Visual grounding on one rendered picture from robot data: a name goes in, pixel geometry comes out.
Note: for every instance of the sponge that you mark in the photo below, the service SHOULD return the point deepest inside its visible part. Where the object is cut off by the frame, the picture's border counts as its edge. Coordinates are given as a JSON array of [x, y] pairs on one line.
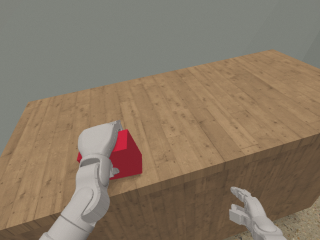
[[125, 156]]

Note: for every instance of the robot left hand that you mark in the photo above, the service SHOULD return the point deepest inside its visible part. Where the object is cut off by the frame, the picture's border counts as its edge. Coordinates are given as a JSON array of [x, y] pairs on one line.
[[101, 140]]

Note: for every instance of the robot left forearm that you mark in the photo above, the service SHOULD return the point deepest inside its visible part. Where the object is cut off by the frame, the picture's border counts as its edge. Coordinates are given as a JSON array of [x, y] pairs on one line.
[[89, 203]]

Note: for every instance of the robot right forearm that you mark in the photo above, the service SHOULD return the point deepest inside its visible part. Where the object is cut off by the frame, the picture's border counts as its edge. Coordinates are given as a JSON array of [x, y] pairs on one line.
[[262, 228]]

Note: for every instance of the robot right hand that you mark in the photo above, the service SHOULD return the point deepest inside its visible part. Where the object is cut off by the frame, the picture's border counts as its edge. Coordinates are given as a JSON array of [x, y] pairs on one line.
[[252, 208]]

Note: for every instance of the table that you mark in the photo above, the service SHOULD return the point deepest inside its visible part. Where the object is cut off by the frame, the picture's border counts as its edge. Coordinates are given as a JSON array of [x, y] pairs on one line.
[[251, 122]]

